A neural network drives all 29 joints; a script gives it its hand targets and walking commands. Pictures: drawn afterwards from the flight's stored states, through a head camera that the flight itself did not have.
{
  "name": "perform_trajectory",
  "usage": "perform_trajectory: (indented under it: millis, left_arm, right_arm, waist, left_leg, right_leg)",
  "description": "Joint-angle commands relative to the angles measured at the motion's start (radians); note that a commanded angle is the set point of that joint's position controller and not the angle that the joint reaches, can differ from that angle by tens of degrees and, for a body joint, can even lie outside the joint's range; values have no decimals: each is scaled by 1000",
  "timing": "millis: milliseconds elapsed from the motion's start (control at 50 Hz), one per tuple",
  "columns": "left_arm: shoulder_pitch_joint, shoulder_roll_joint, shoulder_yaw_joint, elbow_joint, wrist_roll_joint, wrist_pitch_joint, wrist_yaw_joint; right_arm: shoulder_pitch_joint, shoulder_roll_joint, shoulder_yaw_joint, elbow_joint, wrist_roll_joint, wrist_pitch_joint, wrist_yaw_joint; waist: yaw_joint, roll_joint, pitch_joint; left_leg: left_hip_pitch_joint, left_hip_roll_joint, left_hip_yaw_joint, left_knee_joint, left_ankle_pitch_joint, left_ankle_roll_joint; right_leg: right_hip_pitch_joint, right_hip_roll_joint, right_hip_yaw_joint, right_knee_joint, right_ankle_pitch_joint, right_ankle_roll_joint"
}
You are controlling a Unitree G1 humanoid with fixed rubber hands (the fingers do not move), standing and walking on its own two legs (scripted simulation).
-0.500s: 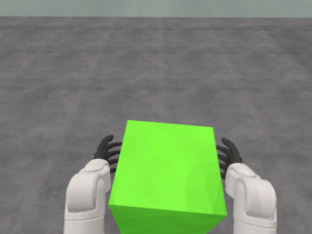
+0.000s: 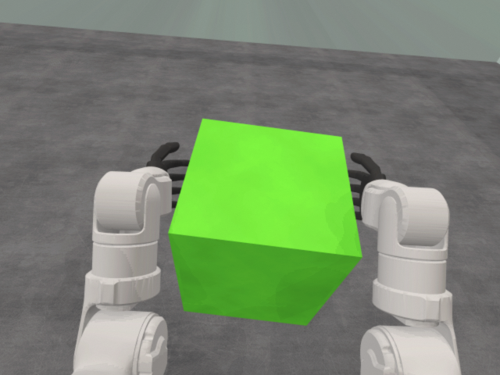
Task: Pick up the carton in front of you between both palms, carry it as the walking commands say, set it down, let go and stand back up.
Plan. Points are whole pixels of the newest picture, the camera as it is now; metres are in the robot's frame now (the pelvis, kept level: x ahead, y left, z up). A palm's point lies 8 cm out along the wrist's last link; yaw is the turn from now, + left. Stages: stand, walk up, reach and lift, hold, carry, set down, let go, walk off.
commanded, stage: carry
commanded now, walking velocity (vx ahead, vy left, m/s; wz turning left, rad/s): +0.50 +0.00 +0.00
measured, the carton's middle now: (258, 229) +0.34 +0.01 +0.10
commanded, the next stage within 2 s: none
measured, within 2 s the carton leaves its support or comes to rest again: neither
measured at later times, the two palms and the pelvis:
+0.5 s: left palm (195, 119) +0.67 +0.15 +0.09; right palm (317, 126) +0.69 -0.14 +0.09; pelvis +0.31 -0.02 +0.01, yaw +3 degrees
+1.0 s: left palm (205, 72) +0.94 +0.16 +0.09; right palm (304, 84) +0.92 -0.14 +0.09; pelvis +0.65 +0.03 +0.02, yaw -2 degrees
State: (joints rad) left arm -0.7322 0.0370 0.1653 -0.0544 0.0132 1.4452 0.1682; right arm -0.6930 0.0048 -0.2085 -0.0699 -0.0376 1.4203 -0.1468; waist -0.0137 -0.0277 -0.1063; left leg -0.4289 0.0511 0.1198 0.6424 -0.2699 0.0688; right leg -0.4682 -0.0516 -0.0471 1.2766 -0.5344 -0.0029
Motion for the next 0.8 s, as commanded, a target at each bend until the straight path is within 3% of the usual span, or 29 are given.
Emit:
perform_trajectory:
  millis: [0, 20, 120, 180, 240, 280, 300, 320, 340, 360, 380, 420, 440, 480, 540, 640, 740, 780]
  left_arm:
    - [-810, -1029, -554, -65, -450, -36, -209]
    - [-808, -1056, -547, -32, -442, -40, -207]
    - [-765, -1148, -475, 201, -364, -98, -231]
    - [-746, -1203, -443, 290, -336, -152, -252]
    - [-730, -1229, -430, 309, -324, -200, -266]
    - [-703, -1228, -431, 300, -322, -225, -273]
    - [-693, -1228, -433, 283, -323, -238, -276]
    - [-676, -1225, -430, 259, -324, -248, -282]
    - [-683, -1196, -440, 238, -313, -254, -282]
    - [-656, -1196, -463, 220, -324, -258, -280]
    - [-662, -1213, -481, 171, -346, -260, -284]
    - [-728, -1236, -539, 40, -398, -265, -289]
    - [-750, -1238, -566, -17, -423, -265, -288]
    - [-747, -1235, -606, -86, -450, -266, -286]
    - [-671, -1200, -644, -122, -453, -260, -295]
    - [-473, -1145, -658, -101, -396, -236, -325]
    - [-254, -1120, -646, -74, -310, -214, -342]
    - [-194, -1114, -654, -78, -293, -211, -346]
  right_arm:
    - [-822, 871, 506, -103, 453, -9, 245]
    - [-823, 899, 501, -73, 450, -13, 248]
    - [-861, 1038, 501, 118, 430, -76, 268]
    - [-896, 1115, 508, 175, 432, -132, 285]
    - [-904, 1167, 522, 186, 437, -184, 289]
    - [-897, 1187, 541, 169, 436, -211, 285]
    - [-893, 1194, 557, 158, 440, -221, 283]
    - [-902, 1195, 575, 140, 445, -230, 280]
    - [-885, 1232, 595, 130, 447, -233, 278]
    - [-865, 1208, 592, 106, 434, -233, 270]
    - [-866, 1198, 599, 83, 429, -236, 259]
    - [-843, 1198, 619, 20, 422, -244, 236]
    - [-807, 1190, 622, -1, 408, -247, 224]
    - [-735, 1166, 635, -29, 384, -250, 204]
    - [-629, 1127, 658, -52, 340, -254, 188]
    - [-491, 1090, 709, -81, 302, -237, 200]
    - [-365, 1103, 748, -109, 309, -202, 251]
    - [-314, 1108, 757, -109, 318, -195, 272]
  waist:
    - [-27, 218, -350]
    - [-24, 178, -367]
    - [-37, 138, -357]
    - [-47, 143, -318]
    - [-48, 161, -286]
    - [-4, 183, -341]
    - [44, 142, -402]
    - [92, 56, -448]
    - [44, -151, -566]
    - [67, -279, -614]
    - [66, -213, -581]
    - [61, -52, -481]
    - [58, -43, -475]
    - [54, -66, -495]
    - [58, -73, -483]
    - [58, -92, -382]
    - [49, -129, -267]
    - [20, -149, -311]
  left_leg:
    - [496, 265, -413, -252, 212, 106]
    - [513, 256, -380, -257, 254, 113]
    - [623, 190, -251, -229, 521, 128]
    - [598, 142, -172, -239, 654, 105]
    - [589, 122, -97, -234, 814, 66]
    - [578, 124, -53, -103, 984, 25]
    - [518, 102, 3, 62, 937, -9]
    - [342, 76, -7, 242, 673, -34]
    - [54, -35, -38, 444, 39, -61]
    - [-177, -141, -103, 666, -271, -65]
    - [-251, -75, -169, 726, -241, -46]
    - [-285, -25, -147, 621, -158, -48]
    - [-269, -14, -138, 562, -125, -53]
    - [-236, -12, -123, 485, -103, -65]
    - [-303, -16, -73, 380, -87, -76]
    - [-295, -33, -4, 140, 115, -86]
    - [-86, -87, 96, -223, 326, -72]
    - [173, -105, 132, -295, 353, -57]
  right_leg:
    - [-340, -48, 33, 19, 140, -30]
    - [-349, -52, 42, -13, 191, -25]
    - [-426, -18, -17, -249, 270, -16]
    - [-318, 17, -65, -492, 410, -27]
    - [-140, 62, -126, -706, 526, -51]
    - [90, 109, -152, -784, 539, -76]
    - [290, 111, -168, -854, 567, -80]
    - [520, 19, -65, -830, 580, -77]
    - [807, -276, 368, -764, 779, -185]
    - [953, -340, 622, -853, 691, -299]
    - [934, -318, 556, -860, 647, -282]
    - [812, -260, 391, -865, 788, -204]
    - [778, -244, 338, -879, 820, -186]
    - [770, -221, 267, -880, 900, -160]
    - [801, -205, 195, -873, 1029, -167]
    - [768, -148, 86, -903, 1098, -148]
    - [727, -106, -29, -899, 1228, -97]
    - [643, -110, -92, -734, 1261, -57]
